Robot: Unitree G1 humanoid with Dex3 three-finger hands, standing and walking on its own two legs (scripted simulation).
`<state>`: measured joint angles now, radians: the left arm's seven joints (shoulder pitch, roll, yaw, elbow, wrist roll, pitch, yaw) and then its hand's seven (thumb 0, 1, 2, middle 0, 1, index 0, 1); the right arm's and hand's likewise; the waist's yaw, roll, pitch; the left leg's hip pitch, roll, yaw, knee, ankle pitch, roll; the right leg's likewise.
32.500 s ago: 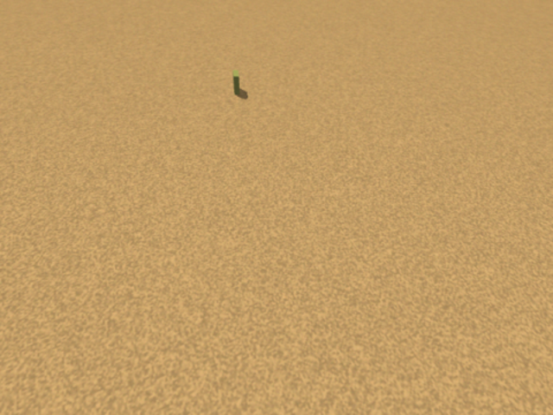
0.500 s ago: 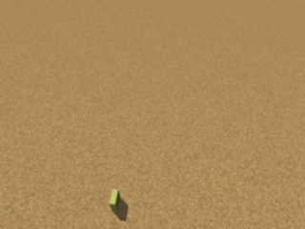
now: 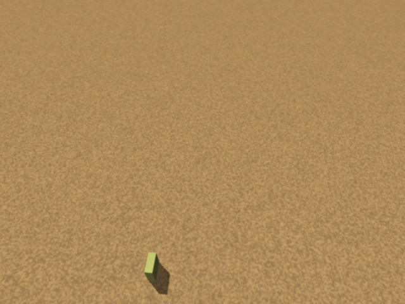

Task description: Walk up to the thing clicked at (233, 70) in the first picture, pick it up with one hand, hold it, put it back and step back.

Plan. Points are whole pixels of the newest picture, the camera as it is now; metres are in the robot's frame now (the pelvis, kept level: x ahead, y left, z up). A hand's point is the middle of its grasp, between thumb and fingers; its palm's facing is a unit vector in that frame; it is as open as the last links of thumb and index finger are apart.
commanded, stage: stand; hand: left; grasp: from the side
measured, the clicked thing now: (152, 266) +0.40 +0.20 -0.72
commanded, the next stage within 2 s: step back in 0.52 s
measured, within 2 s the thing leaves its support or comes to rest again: neither
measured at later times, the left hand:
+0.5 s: hand out of the picture +0.08 +0.25 -0.16, palm faces -0.01 -0.94 -0.34, open 7.4 cm
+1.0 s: hand out of the picture +0.08 +0.30 -0.18, palm faces -0.01 -0.93 -0.36, open 7.4 cm
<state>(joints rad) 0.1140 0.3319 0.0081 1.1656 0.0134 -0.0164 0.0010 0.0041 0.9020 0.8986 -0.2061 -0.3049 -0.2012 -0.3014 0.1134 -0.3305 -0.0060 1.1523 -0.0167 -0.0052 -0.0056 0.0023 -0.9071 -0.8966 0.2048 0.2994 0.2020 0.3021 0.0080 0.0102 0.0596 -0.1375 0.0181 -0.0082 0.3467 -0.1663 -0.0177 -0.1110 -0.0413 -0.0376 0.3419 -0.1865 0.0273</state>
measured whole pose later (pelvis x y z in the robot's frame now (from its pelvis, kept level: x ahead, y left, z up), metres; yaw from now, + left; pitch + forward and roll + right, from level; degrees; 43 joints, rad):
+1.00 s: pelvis -0.06 +0.04 -0.02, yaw +0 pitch -1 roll -1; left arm 0.01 0.41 0.06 0.91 -0.01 0.06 0.03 0.00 0.90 0.90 -0.20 -0.30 -0.20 -0.30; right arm 0.14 -0.35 -0.05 0.95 -0.03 0.04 0.00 0.00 -0.91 -0.90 0.21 0.30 0.20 0.30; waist -0.02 -0.05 0.20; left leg -0.34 -0.03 -0.01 0.60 -0.25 0.05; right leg -0.48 0.12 0.17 1.13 -0.51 -0.03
